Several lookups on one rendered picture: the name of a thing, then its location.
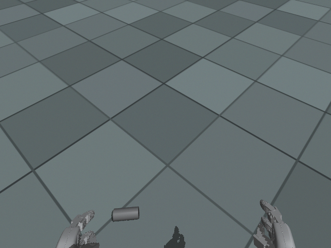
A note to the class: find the right robot hand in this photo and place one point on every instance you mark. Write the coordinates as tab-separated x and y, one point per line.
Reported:
279	232

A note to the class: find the can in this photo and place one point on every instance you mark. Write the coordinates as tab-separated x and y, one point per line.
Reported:
130	213

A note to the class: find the left robot hand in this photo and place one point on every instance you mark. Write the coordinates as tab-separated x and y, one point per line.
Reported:
70	238

